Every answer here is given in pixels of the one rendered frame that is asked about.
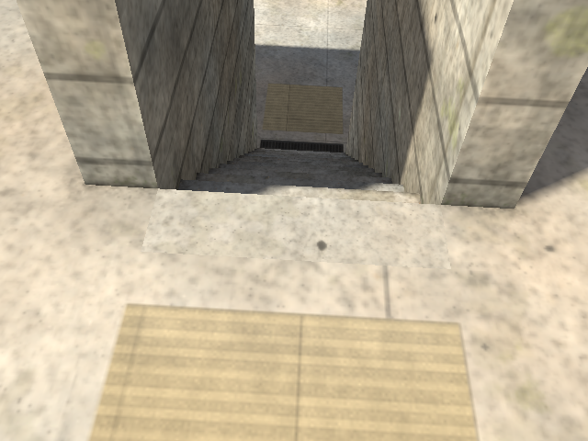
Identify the stairs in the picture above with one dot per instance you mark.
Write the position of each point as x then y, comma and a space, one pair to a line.
300, 174

